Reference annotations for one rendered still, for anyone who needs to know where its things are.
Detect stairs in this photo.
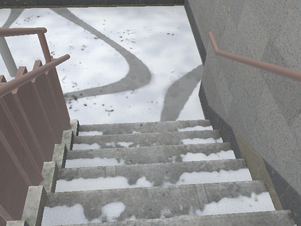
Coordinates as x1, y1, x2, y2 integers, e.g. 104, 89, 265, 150
41, 119, 297, 226

